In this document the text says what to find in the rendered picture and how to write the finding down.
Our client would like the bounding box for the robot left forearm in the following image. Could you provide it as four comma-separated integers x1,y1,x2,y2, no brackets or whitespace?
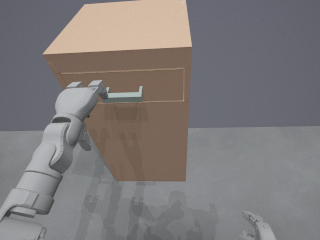
0,113,83,222

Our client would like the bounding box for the left robot hand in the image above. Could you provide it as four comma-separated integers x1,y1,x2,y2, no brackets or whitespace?
55,80,109,151

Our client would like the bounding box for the cabinet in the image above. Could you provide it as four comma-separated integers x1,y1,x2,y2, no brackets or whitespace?
42,0,192,182

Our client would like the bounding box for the drawer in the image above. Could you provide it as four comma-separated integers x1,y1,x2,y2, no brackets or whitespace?
61,67,184,103

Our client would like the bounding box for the left robot upper arm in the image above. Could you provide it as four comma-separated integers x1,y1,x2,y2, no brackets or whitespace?
0,216,47,240

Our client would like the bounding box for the right robot hand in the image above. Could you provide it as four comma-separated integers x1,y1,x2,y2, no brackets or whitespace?
239,210,277,240

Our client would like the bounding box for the handle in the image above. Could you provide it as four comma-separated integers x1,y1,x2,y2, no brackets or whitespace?
102,86,143,103

